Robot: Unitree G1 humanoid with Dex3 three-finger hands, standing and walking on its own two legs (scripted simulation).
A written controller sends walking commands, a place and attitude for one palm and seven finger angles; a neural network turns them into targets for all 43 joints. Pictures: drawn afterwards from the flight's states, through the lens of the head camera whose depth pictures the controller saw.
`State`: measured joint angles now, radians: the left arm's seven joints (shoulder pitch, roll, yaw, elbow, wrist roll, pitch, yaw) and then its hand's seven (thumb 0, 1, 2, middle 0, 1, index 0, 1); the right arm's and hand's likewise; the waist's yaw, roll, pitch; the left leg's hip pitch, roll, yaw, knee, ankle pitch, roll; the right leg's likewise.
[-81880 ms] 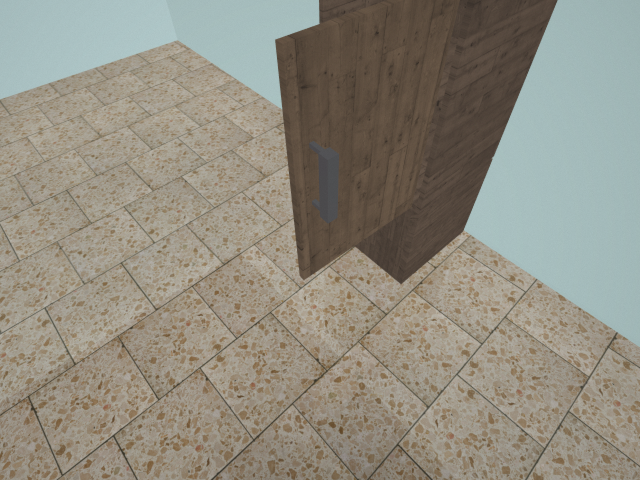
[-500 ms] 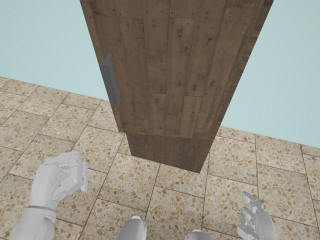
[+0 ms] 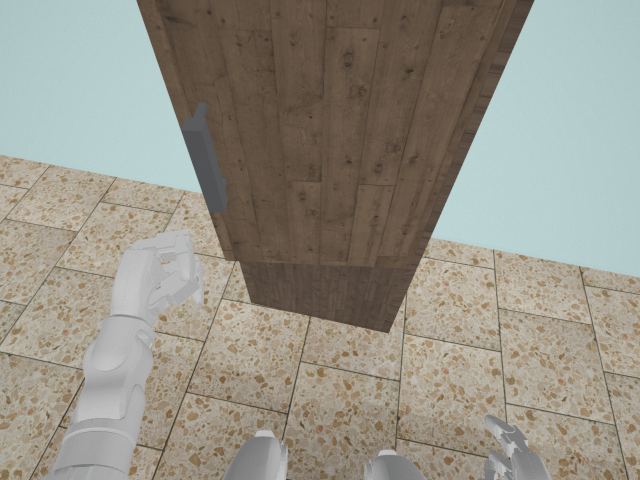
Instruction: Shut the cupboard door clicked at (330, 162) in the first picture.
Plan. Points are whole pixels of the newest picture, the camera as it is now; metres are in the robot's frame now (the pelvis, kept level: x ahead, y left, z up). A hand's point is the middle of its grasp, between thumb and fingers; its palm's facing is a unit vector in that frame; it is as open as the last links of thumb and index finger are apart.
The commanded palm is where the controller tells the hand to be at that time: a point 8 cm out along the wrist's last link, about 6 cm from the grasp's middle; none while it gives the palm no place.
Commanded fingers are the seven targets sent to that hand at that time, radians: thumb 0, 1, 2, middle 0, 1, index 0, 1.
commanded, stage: bring the fist close to the handle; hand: left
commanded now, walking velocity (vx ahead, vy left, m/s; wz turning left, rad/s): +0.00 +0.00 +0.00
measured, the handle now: (210, 160) +0.54 +0.19 +0.06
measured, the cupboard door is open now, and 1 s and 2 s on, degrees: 11 11 0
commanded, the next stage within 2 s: push the door shut along its arc in 0.78 s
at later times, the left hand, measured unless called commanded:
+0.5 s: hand (220, 203) +0.45 +0.15 +0.07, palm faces +0.01 -1.00 -0.02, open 3.1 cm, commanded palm +0.41 +0.21 +0.06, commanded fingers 0.00 0.90 0.90 -1.30 -1.50 -1.30 -1.50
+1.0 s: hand (216, 212) +0.44 +0.16 +0.06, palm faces -0.02 -1.00 -0.02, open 3.1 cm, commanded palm +0.43 +0.21 +0.06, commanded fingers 0.00 0.90 0.90 -1.30 -1.50 -1.30 -1.50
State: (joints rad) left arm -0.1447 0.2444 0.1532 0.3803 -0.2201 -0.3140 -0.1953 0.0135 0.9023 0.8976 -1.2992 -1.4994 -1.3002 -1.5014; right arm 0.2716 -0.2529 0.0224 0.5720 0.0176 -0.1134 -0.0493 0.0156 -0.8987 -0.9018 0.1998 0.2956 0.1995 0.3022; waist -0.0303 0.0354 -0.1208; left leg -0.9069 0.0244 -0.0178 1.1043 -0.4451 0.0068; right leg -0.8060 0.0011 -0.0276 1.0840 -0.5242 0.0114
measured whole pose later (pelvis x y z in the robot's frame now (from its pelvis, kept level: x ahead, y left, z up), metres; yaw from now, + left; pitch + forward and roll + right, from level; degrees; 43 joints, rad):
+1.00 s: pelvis +0.00 -0.01 +0.00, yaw -1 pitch +17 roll -2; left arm -0.62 0.32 0.27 0.95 -0.16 -0.44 -0.21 0.01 0.90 0.90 -1.30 -1.50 -1.30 -1.50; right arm 0.29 -0.25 0.00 0.62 0.01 0.00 -0.03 0.01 -0.90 -0.90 0.20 0.30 0.20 0.30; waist -0.08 0.03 -0.13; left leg -0.97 0.04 -0.01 1.10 -0.43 0.00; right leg -0.89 0.02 -0.02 1.09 -0.51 0.00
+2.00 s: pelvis -0.02 +0.01 -0.04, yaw -1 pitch +25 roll -5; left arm -1.17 0.55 0.23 1.29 -0.08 -0.32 -0.36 0.01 0.90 0.90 -1.33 -1.50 -1.38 -1.50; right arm 0.36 -0.26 0.04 0.69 -0.01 -0.07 -0.01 0.01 -0.90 -0.90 0.20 0.30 0.20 0.30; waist -0.20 0.04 -0.12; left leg -1.27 0.04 -0.06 1.27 -0.44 0.01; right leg -1.14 0.02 -0.06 1.21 -0.51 0.02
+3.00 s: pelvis +0.02 -0.01 +0.00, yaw -2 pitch +20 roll -2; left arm -0.62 0.25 0.26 0.88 -0.11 -0.42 -0.07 0.02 0.90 0.90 -1.30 -1.50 -1.30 -1.50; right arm 0.35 -0.25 -0.02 0.62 -0.01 0.02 0.03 0.01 -0.90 -0.90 0.20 0.30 0.20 0.30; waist -0.11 0.04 -0.15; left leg -0.98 0.05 -0.01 1.08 -0.46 0.00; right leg -0.89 0.03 -0.01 1.06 -0.52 0.00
